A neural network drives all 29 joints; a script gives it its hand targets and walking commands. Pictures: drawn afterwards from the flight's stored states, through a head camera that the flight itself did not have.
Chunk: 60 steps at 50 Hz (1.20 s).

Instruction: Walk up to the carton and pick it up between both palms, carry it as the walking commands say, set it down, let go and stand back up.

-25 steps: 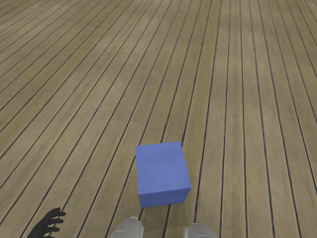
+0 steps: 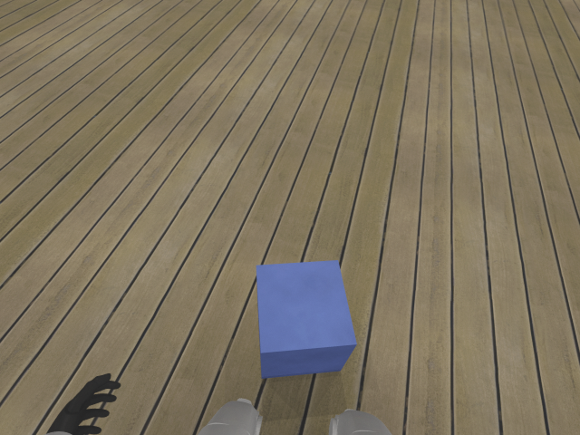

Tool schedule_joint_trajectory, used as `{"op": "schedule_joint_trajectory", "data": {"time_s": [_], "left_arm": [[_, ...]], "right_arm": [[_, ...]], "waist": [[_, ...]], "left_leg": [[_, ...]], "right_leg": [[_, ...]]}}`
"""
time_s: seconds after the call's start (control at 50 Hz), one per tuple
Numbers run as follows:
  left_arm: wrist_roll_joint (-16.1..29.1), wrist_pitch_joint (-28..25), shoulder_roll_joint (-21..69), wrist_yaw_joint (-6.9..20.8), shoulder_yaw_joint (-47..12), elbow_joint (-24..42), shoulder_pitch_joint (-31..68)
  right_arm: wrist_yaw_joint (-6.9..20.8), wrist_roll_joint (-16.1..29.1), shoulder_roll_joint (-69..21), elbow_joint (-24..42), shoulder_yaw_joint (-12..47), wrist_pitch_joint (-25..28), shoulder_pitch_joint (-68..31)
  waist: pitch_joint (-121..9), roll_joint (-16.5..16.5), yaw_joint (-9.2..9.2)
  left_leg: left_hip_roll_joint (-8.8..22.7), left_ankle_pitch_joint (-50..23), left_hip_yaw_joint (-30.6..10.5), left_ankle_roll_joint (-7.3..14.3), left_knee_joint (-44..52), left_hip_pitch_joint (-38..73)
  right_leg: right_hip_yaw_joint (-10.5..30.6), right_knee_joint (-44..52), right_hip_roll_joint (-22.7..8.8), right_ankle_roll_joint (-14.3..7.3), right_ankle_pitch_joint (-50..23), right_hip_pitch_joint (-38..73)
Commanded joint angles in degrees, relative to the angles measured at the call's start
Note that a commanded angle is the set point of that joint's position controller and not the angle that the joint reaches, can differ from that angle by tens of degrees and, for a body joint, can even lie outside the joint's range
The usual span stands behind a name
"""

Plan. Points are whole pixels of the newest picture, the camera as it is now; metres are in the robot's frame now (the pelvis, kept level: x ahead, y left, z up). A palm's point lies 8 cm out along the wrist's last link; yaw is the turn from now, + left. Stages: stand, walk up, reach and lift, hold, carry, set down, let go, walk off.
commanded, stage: walk up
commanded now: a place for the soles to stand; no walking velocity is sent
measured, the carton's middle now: (299, 319) +0.51 -0.05 -0.59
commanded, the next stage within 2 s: none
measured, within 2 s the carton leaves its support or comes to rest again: neither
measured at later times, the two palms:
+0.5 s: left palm out of the picture +0.12 +0.31 -0.07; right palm out of the picture +0.08 -0.32 -0.08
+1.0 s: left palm out of the picture +0.11 +0.30 -0.08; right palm out of the picture +0.09 -0.32 -0.08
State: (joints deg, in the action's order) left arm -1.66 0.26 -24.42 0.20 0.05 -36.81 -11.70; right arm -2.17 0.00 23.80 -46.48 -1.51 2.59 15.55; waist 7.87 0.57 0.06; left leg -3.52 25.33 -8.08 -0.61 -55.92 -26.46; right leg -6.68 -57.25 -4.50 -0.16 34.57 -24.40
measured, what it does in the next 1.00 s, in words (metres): stands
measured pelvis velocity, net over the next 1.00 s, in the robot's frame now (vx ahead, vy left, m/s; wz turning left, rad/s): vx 0.00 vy -0.01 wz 0.05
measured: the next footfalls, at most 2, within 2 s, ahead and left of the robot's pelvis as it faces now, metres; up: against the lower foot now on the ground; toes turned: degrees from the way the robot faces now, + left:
none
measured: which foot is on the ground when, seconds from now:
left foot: down 0.00-1.00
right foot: down 0.00-1.00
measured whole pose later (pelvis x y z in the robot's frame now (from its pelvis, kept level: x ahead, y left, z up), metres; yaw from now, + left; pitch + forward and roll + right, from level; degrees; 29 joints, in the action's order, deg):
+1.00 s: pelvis +0.00 -0.01 +0.01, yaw +3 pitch -3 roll +0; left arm -1.7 -0.4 -24.5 0.6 0.1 -37.2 -13.0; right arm -2.3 0.0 23.9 -46.9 -1.5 3.2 16.0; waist 7.2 1.4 0.1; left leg -4.1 26.8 -8.4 -0.6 -56.6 -26.3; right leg -6.6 -52.9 -4.6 -0.5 26.4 -23.2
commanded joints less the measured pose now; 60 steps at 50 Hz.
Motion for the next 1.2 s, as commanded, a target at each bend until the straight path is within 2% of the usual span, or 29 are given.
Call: {"op": "schedule_joint_trajectory", "data": {"time_s": [0.0, 0.06, 0.1, 0.14, 0.18, 0.26, 0.3, 0.32, 0.36, 0.4, 0.48, 0.5, 0.54, 0.56, 0.64, 0.68, 0.7, 0.72, 0.74, 0.86, 0.9, 0.92, 0.94, 1.04, 1.08, 1.1, 1.12, 1.14, 1.18], "left_arm": [[1.5, -1.1, -13.1, -0.1, 7.3, 0.0, 2.5], [0.8, -2.3, -13.3, -0.5, 7.7, -1.1, -2.0], [0.1, -3.0, -17.6, -1.0, 8.7, -2.1, -7.0], [0.5, -3.2, -19.3, -0.7, 8.8, -1.6, -2.8], [0.7, -3.5, -17.4, -0.8, 8.6, -0.7, -0.6], [0.5, -3.3, -16.9, -0.4, 8.3, -0.5, -1.9], [1.2, -2.4, -15.9, 0.1, 7.4, 0.9, 1.1], [1.5, -1.9, -13.0, 0.3, 6.4, 1.8, 0.9], [2.0, -1.2, -10.0, 0.2, 6.2, 2.8, 4.4], [1.8, -0.6, -12.7, -0.5, 6.4, 2.7, 5.2], [1.2, -2.2, -13.6, 0.0, 7.6, -1.1, -2.3], [0.6, -2.4, -14.6, -0.3, 8.2, -1.5, -4.7], [0.0, -2.8, -18.8, -0.6, 8.8, -1.8, -4.5], [-0.1, -3.1, -18.3, -0.4, 8.7, -1.2, -2.1], [0.4, -2.7, -17.8, -0.2, 8.3, 0.4, 3.9], [0.5, -1.7, -14.3, 0.3, 6.7, 0.6, 3.4], [0.7, -1.3, -10.9, 0.2, 6.0, 1.5, 3.6], [1.2, -0.7, -9.8, 0.2, 6.0, 1.7, 4.1], [1.3, -0.3, -12.5, -0.1, 6.8, 1.7, 5.6], [1.0, -2.2, -13.5, -0.3, 7.7, -1.7, -2.5], [0.0, -3.0, -16.3, -0.5, 8.5, -2.4, -5.4], [0.0, -3.4, -17.7, -0.7, 8.7, -2.4, -6.4], [0.4, -3.2, -18.8, -0.3, 8.4, -2.2, -4.5], [1.0, -2.8, -15.9, -0.3, 7.4, -0.2, 0.8], [1.6, -2.0, -14.0, 0.1, 6.5, 0.8, 1.9], [2.0, -1.7, -11.7, -0.1, 6.1, 2.7, 3.0], [2.2, -1.3, -10.9, -0.1, 6.4, 2.5, 3.0], [1.9, -0.6, -12.4, -0.2, 6.8, 2.2, 5.0], [1.3, -0.7, -12.2, -0.2, 6.8, 1.2, 4.2]], "right_arm": [[-0.8, -1.5, 19.2, 4.4, -6.3, 1.5, 0.9], [-0.4, -0.9, 16.5, 6.0, -5.3, 0.2, -3.4], [-0.5, 0.1, 10.7, 6.9, -3.6, 0.3, -4.2], [-1.2, -0.2, 14.2, 5.3, -4.4, 0.0, -1.4], [-0.3, -0.2, 15.0, 3.9, -4.9, 0.1, 1.4], [0.2, -0.9, 13.2, 3.9, -4.5, 1.3, 3.0], [-0.1, -0.7, 13.0, 2.8, -4.5, 2.1, 7.6], [-0.6, -1.0, 14.3, 0.9, -5.1, 2.6, 10.5], [-1.6, -1.4, 21.9, 2.7, -6.6, 2.8, 7.7], [-1.2, -0.9, 22.0, 3.3, -6.4, 2.1, 5.0], [-0.9, -1.0, 17.2, 5.0, -4.6, 0.8, -4.0], [-0.6, -0.7, 15.7, 5.4, -4.4, 0.6, -4.4], [-0.6, -0.5, 13.3, 4.4, -4.4, 0.4, -2.4], [-0.5, -0.7, 14.5, 4.5, -4.8, 0.3, -2.8], [0.6, -0.9, 14.6, 2.5, -5.2, 1.4, 4.9], [0.1, -1.4, 15.8, -0.5, -6.0, 2.5, 11.6], [-0.6, -1.8, 18.1, -0.5, -6.4, 3.1, 12.1], [-0.8, -2.1, 21.1, 2.1, -6.5, 3.2, 7.5], [-0.9, -1.2, 22.4, 2.8, -6.3, 2.8, 5.5], [-0.8, -0.9, 17.2, 4.4, -5.0, 1.5, -1.5], [-0.7, -0.3, 12.4, 5.2, -3.3, 1.5, -3.2], [-0.6, 0.1, 11.1, 5.1, -3.2, 1.3, -1.9], [-1.1, -0.3, 13.2, 4.3, -3.8, 1.2, -0.8], [-0.3, -0.5, 13.2, 2.4, -4.1, 2.6, 4.6], [-0.7, -0.8, 14.5, 0.6, -4.8, 3.3, 9.9], [-1.2, -1.2, 18.0, 0.7, -5.9, 3.4, 12.7], [-1.4, -1.1, 21.6, 2.9, -6.2, 3.3, 8.1], [-1.4, -0.8, 21.8, 2.8, -6.0, 2.9, 7.6], [-1.6, -1.0, 21.0, 3.6, -6.1, 2.3, 4.0]], "waist": [[-4.0, -10.7, 0.07], [-7.8, -9.1, 2.58], [-11.5, 3.9, 5.42], [-8.1, 2.3, 3.48], [-4.3, 3.3, 0.56], [-4.8, 9.2, 1.69], [-8.7, 12.6, -0.87], [-11.4, 7.8, -1.75], [-7.4, -9.8, -0.91], [-6.7, -6.3, -1.82], [-3.3, -4.9, 3.58], [-5.7, -3.7, 4.73], [-6.8, 7.1, 4.69], [-5.2, 2.5, 3.32], [-3.3, 6.3, -0.79], [-8.1, 1.1, -2.97], [-6.6, -9.8, -2.75], [-3.7, -14.3, -1.22], [-3.9, -8.7, -1.41], [-7.9, -9.4, 3.15], [-9.1, 0.4, 5.54], [-7.7, 6.9, 5.29], [-6.7, 7.4, 4.31], [-4.5, 7.4, -0.06], [-8.0, 4.4, -1.61], [-10.4, -6.6, -2.38], [-9.2, -8.5, -0.65], [-9.6, -6.2, -1.76], [-4.0, -6.3, -0.51]], "left_leg": [[12.2, -11.7, -35.8, 13.9, 26.6, 6.4], [9.2, -15.0, -27.4, 10.9, 19.6, -2.2], [0.1, -10.2, -4.4, 4.1, 1.1, -14.3], [1.8, 6.9, 1.4, 2.1, -11.1, -16.9], [2.4, 5.8, 3.0, 2.3, -12.7, -14.3], [5.0, 8.4, 8.0, 2.2, -0.3, -9.0], [2.5, -3.7, 9.8, 3.2, 10.3, 1.9], [1.1, -7.4, 5.5, 4.2, 14.7, 8.8], [12.2, -18.4, -29.9, 13.3, 25.0, 9.9], [17.2, -17.7, -42.3, 19.3, 26.9, 7.5], [8.4, -11.1, -25.2, 10.5, 20.7, -8.2], [5.4, -7.8, -17.6, 8.1, 16.4, -12.8], [-1.5, 1.7, 3.0, 3.4, -4.7, -15.1], [1.5, 6.0, 3.0, 2.7, -10.0, -15.9], [4.2, 3.0, 9.0, 2.8, 3.4, -5.1], [1.4, 1.0, 2.3, 4.7, 15.4, 10.8], [8.0, -5.6, -16.5, 7.3, 24.4, 9.6], [14.3, -8.9, -37.8, 13.7, 29.8, 9.1], [15.5, -6.0, -42.1, 16.3, 30.4, 7.7], [8.9, -15.5, -25.9, 10.1, 20.0, -1.3], [2.5, -14.6, -9.1, 5.0, 7.8, -14.1], [-1.8, -6.5, 2.2, 3.1, -1.8, -16.7], [0.7, 6.2, 3.9, 2.9, -6.3, -17.3], [3.9, 2.8, 9.6, 2.3, 5.6, -4.6], [1.3, -15.6, 3.6, 4.6, 14.9, 8.3], [7.6, -25.6, -13.2, 8.0, 19.8, 11.3], [13.9, -27.5, -33.6, 14.7, 24.2, 12.4], [17.4, -22.2, -39.3, 18.0, 25.5, 11.6], [16.2, -14.3, -39.4, 16.7, 27.7, 4.1]], "right_leg": [[10.5, -0.9, 3.1, -1.2, 2.0, -8.5], [9.1, 13.5, 3.3, -2.1, -8.1, 6.9], [25.3, 30.8, -12.4, -8.3, -1.7, 19.6], [32.1, 35.3, -23.4, -13.5, -7.9, 15.4], [26.0, 32.9, -21.2, -12.2, -12.3, 12.3], [16.3, 25.7, -19.4, -12.2, -28.3, 14.1], [8.0, 17.8, -14.5, -9.6, -34.8, 10.0], [5.6, 10.8, -11.8, -7.0, -30.9, 6.5], [3.8, -5.9, 1.6, 0.2, -7.1, -9.0], [11.6, -3.0, 3.3, 0.2, 9.1, -8.9], [10.7, 14.1, 1.5, -2.8, -6.9, 6.5], [14.8, 19.8, -2.0, -4.8, -3.0, 12.1], [30.5, 36.8, -20.0, -12.6, 8.1, 14.6], [32.2, 37.3, -23.2, -15.2, 2.8, 12.7], [17.3, 29.0, -19.2, -12.8, -7.8, 5.7], [8.7, 13.6, -11.6, -6.8, -8.5, -1.0], [2.5, -1.5, -3.2, -3.0, -7.7, -5.7], [6.3, -3.8, 2.3, -0.1, 2.2, -12.8], [11.3, -2.0, 2.6, -0.3, 6.9, -12.4], [9.7, 12.8, 1.7, -2.9, -8.8, 6.1], [20.4, 25.8, -7.5, -7.2, -4.7, 18.6], [28.0, 33.8, -17.8, -10.5, -4.1, 19.8], [30.7, 34.6, -22.6, -13.8, -8.5, 18.3], [13.7, 23.2, -18.2, -12.5, -34.3, 11.0], [5.0, 9.9, -10.1, -6.7, -34.0, 5.0], [2.1, -2.8, -4.8, -2.9, -26.5, 0.0], [6.0, -4.4, 2.5, 0.5, -7.3, -8.2], [10.0, -2.1, 2.7, 0.4, 8.2, -7.8], [11.0, -0.8, 2.8, -1.2, 6.4, -6.5]]}}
